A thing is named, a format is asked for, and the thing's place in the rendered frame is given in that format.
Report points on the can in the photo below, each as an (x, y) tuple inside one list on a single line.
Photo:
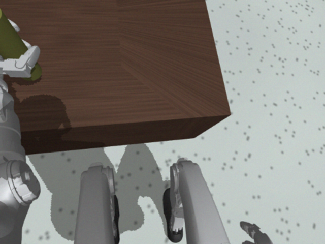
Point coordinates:
[(12, 46)]

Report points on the left robot arm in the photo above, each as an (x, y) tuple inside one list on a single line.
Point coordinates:
[(18, 185)]

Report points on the right robot hand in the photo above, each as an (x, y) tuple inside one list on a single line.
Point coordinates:
[(255, 233)]

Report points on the right robot foot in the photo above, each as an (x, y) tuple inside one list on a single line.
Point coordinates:
[(173, 236)]

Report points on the left robot hand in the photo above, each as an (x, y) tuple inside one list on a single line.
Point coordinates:
[(20, 67)]

